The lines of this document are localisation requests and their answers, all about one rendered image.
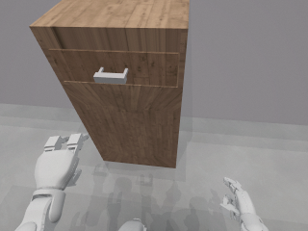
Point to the left robot thigh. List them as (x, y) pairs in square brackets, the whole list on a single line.
[(132, 225)]

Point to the cabinet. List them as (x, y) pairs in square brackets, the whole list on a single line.
[(128, 123)]

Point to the robot left shin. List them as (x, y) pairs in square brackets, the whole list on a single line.
[(136, 219)]

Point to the right robot hand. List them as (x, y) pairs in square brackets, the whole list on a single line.
[(235, 206)]

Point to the robot right forearm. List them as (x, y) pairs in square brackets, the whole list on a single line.
[(251, 222)]

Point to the robot left forearm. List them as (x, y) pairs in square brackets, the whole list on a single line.
[(44, 211)]

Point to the drawer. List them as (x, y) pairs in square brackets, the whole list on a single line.
[(144, 67)]

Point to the left robot hand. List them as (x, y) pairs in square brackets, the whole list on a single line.
[(56, 168)]

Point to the handle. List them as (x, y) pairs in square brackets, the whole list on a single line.
[(110, 78)]

